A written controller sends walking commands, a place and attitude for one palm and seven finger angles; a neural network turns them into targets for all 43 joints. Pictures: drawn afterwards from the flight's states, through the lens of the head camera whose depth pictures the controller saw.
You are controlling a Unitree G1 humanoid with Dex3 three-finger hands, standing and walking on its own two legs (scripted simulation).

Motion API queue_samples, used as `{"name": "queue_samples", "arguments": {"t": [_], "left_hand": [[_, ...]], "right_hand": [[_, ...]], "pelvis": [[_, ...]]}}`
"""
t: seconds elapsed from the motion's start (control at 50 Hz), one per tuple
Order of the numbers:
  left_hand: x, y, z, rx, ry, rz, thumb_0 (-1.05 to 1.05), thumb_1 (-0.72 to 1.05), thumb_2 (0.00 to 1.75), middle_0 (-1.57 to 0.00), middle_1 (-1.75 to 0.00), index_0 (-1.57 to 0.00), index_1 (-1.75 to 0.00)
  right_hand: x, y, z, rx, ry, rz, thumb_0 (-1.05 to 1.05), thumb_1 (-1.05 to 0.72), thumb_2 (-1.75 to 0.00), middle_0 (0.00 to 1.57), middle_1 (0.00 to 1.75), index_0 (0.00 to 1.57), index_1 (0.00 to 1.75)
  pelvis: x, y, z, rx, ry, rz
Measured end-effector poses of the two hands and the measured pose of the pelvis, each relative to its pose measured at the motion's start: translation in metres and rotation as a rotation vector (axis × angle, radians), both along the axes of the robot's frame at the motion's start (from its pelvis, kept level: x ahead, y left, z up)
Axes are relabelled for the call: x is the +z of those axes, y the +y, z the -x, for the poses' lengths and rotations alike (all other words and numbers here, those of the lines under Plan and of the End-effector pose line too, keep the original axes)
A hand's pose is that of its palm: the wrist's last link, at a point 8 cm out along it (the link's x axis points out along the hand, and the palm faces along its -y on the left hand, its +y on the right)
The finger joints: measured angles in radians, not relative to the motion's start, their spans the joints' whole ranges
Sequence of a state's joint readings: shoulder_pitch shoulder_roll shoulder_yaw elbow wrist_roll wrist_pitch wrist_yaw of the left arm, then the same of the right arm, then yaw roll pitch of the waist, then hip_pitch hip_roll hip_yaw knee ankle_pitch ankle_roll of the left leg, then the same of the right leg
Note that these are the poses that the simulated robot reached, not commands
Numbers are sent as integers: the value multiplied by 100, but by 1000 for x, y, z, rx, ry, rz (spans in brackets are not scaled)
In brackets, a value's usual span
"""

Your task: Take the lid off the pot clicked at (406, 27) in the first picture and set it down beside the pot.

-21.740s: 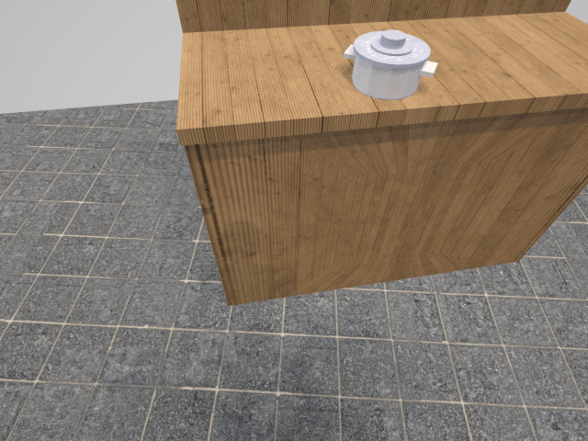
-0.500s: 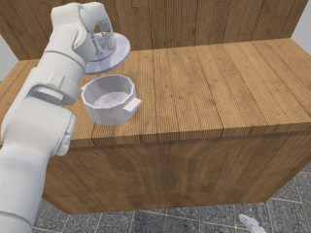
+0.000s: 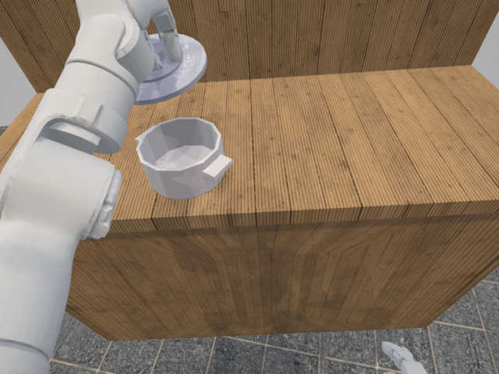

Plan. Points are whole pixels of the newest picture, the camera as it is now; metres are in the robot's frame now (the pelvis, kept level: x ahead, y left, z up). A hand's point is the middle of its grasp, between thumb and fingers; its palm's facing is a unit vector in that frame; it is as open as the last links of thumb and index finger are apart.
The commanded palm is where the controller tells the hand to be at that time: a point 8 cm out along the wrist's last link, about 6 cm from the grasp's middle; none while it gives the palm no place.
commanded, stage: move the lid sideways beside the pot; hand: left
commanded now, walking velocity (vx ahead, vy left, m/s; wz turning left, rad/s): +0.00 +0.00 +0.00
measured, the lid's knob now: (147, 52) +0.50 +0.15 +0.29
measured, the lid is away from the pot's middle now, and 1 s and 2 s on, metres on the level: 0.02 0.13 0.24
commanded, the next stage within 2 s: none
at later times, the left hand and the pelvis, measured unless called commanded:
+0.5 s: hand (121, 54) +0.47 +0.18 +0.30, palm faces -0.17 -0.10 -0.98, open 5.7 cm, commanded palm +0.44 +0.19 +0.37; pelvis +0.00 +0.00 +0.00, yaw +0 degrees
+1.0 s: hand (64, 65) +0.45 +0.25 +0.30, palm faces -0.16 -0.10 -0.98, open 5.6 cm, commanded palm +0.44 +0.25 +0.37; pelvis +0.00 +0.01 +0.00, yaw +1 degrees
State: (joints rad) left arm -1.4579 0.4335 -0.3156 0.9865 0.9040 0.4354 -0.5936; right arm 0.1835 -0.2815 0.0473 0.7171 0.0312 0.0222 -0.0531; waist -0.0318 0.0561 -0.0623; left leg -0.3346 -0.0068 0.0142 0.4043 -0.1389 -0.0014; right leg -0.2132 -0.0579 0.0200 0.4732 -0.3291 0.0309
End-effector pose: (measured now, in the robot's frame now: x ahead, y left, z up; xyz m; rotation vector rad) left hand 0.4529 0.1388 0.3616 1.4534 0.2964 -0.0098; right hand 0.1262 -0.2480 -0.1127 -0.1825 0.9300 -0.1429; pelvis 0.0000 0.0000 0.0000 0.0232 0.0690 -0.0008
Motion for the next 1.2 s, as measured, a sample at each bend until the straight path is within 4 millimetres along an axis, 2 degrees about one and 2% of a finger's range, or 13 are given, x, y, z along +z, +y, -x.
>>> {"name": "queue_samples", "arguments": {"t": [0.14, 0.24, 0.46, 0.84, 1.2], "left_hand": [[-2, -3, -3, -39, -9, -28, -1, 25, 94, -47, -80, -92, -106], [-3, 3, -7, -34, -7, -24, -1, 25, 94, -47, -80, -92, -107], [-5, 33, -8, 17, -4, -30, -1, 25, 94, -47, -80, -92, -107], [-7, 92, 7, 106, -15, -36, -2, 25, 94, -47, -80, -92, -107], [-10, 131, 10, 171, 7, -41, -2, 25, 94, -47, -80, -92, -107]], "right_hand": [[-1, 0, 4, -10, 9, 1, 1, -90, -90, 21, 30, 20, 30], [-2, -2, 8, -28, 22, -1, 1, -90, -90, 21, 30, 20, 30], [-2, -7, 11, -44, 52, 6, 1, -90, -90, 21, 30, 20, 30], [6, -3, -3, -22, 26, 18, 1, -90, -90, 21, 30, 20, 30], [-1, -1, 21, -49, 100, 24, 1, -90, -90, 21, 30, 20, 30]], "pelvis": [[0, 1, -1, -2, 6, 0], [-1, 1, -2, -8, 10, 0], [-1, 1, -4, -6, 14, 3], [-2, 4, 0, 10, 11, 14], [-2, 8, 4, 17, 20, 22]]}}
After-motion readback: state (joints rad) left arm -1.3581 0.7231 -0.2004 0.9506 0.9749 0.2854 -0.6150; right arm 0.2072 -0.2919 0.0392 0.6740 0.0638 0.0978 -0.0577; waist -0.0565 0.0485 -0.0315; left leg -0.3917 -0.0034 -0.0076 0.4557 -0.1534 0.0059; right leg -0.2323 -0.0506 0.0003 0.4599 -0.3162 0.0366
